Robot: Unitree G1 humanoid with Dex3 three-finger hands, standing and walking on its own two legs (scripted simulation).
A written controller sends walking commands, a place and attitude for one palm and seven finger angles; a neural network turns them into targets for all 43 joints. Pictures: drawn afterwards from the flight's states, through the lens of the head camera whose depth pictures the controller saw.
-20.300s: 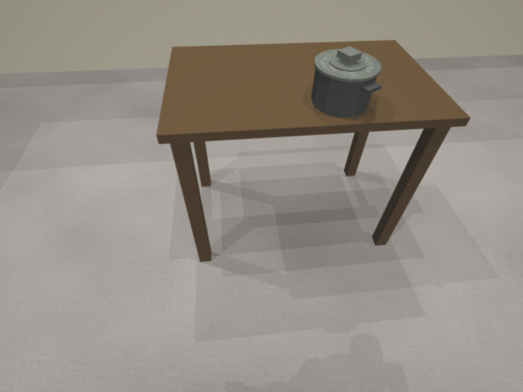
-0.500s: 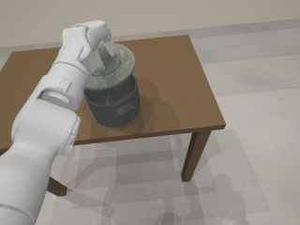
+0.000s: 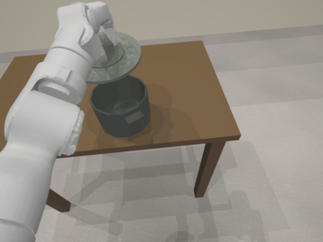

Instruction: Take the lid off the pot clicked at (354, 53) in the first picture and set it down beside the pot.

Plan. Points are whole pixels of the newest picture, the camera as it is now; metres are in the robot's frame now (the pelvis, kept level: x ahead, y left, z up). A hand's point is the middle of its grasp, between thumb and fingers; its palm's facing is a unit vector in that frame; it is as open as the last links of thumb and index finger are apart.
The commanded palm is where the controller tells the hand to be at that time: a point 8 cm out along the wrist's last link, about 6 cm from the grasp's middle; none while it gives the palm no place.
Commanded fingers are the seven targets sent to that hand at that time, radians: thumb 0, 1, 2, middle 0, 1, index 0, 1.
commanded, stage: lift the lid straight up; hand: left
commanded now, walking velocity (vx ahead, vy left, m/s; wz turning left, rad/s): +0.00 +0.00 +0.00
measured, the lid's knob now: (100, 45) +0.53 +0.10 +0.22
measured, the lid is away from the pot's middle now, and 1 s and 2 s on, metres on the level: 0.01 0.09 0.20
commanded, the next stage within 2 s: move the lid sideways beside the pot in 0.22 s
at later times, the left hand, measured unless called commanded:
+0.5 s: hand (90, 45) +0.50 +0.12 +0.24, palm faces -0.26 -0.09 -0.96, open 8.0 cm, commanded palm +0.50 +0.13 +0.31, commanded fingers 0.00 0.57 0.96 -0.79 -1.09 -0.83 -1.08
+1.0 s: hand (64, 47) +0.51 +0.18 +0.24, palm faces -0.27 -0.08 -0.96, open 7.9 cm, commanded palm +0.51 +0.19 +0.31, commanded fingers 0.00 0.57 0.96 -0.79 -1.09 -0.83 -1.08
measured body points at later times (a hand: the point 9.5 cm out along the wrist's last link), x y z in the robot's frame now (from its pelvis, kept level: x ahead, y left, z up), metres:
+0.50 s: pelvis +0.00 +0.01 +0.00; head +0.04 -0.02 +0.45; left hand +0.51 +0.12 +0.29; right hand +0.06 -0.26 -0.13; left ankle +0.00 +0.11 -0.74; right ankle -0.03 -0.13 -0.74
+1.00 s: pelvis +0.00 +0.01 +0.00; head +0.06 -0.01 +0.45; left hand +0.52 +0.18 +0.29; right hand +0.06 -0.27 -0.13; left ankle +0.00 +0.11 -0.74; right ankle -0.03 -0.13 -0.74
